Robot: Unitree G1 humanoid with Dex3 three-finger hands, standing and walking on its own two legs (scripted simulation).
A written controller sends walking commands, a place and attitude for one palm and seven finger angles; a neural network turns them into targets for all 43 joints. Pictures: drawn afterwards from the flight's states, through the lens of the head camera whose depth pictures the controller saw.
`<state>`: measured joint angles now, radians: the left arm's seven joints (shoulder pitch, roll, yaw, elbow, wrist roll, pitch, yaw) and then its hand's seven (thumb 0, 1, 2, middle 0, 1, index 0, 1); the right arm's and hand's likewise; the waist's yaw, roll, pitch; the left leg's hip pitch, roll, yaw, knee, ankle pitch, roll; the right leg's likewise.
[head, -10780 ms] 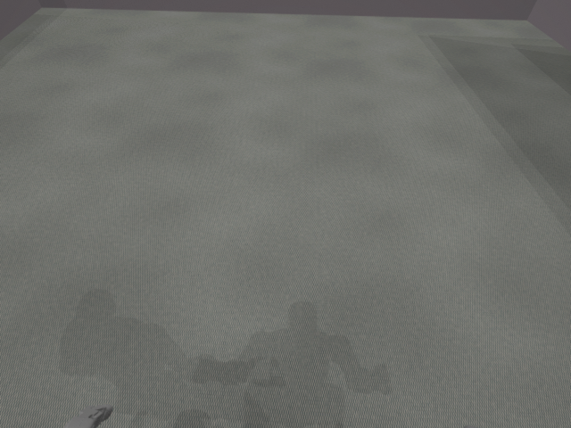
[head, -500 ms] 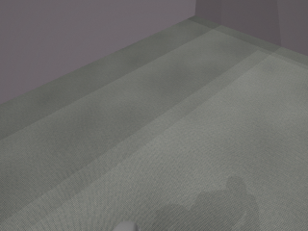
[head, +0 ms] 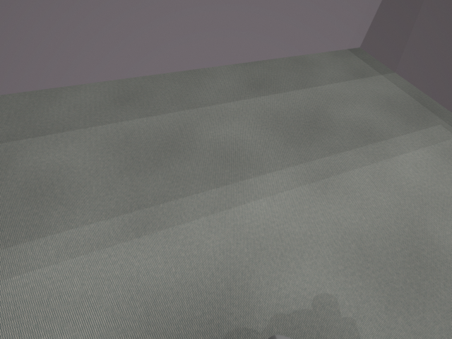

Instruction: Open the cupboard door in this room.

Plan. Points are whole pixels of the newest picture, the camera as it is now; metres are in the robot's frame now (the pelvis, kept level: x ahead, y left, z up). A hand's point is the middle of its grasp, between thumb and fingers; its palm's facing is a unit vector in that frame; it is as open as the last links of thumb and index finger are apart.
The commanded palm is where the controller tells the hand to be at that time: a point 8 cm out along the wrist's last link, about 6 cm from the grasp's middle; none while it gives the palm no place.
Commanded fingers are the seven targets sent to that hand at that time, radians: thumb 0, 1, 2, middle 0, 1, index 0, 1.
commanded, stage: turn or walk to find it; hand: left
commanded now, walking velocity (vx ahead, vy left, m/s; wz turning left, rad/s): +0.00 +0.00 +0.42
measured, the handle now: out of the picture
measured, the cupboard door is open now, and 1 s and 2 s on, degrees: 0 0 0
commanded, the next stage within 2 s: none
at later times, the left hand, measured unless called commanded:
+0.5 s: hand out of the picture +0.04 +0.15 -0.14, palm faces +0.18 -0.94 -0.28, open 7.4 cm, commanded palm none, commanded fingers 0.00 0.90 0.90 -0.20 -0.30 -0.20 -0.30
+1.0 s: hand out of the picture -0.17 +0.18 -0.19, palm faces +0.46 -0.85 -0.25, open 7.4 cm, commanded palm none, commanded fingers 0.00 0.90 0.90 -0.20 -0.30 -0.20 -0.30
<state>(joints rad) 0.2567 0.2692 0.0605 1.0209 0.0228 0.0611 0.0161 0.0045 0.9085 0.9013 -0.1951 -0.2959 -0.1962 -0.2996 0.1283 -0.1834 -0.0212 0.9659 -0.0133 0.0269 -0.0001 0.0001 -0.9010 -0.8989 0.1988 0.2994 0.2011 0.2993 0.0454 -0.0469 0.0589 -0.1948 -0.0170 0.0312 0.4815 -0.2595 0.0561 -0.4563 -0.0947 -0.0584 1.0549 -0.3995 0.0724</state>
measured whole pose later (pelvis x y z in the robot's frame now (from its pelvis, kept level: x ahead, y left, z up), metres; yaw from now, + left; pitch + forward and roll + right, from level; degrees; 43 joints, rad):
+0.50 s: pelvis -0.04 -0.06 +0.00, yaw +11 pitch -1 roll +2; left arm 0.15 0.16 0.03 0.93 0.01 0.01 0.03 0.00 0.91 0.90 -0.20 -0.30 -0.20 -0.30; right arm 0.29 -0.24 -0.09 1.02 -0.02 0.07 0.01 0.00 -0.90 -0.90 0.20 0.30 0.20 0.30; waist -0.04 0.04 0.05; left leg -0.47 -0.06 -0.05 0.97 -0.42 -0.03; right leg -0.20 -0.04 -0.09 0.51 -0.30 -0.04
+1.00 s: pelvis -0.09 -0.02 -0.01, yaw +24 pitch -1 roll +0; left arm 0.26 0.28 0.06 1.02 0.02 0.07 0.03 0.00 0.91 0.90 -0.20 -0.30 -0.20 -0.30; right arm 0.10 -0.21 -0.04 0.95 -0.02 0.02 0.01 0.00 -0.90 -0.90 0.20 0.30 0.20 0.30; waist 0.05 -0.07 0.09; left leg -0.23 0.00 0.05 0.56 -0.33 0.04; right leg -0.39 -0.11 -0.11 0.96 -0.51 0.06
